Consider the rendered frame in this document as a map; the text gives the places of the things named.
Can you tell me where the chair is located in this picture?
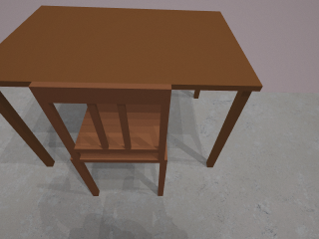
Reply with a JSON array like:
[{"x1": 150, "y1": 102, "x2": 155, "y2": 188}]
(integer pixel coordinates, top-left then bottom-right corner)
[{"x1": 29, "y1": 82, "x2": 171, "y2": 196}]

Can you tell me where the table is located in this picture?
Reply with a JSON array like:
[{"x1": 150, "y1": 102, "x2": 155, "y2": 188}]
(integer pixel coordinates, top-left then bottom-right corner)
[{"x1": 0, "y1": 5, "x2": 263, "y2": 168}]

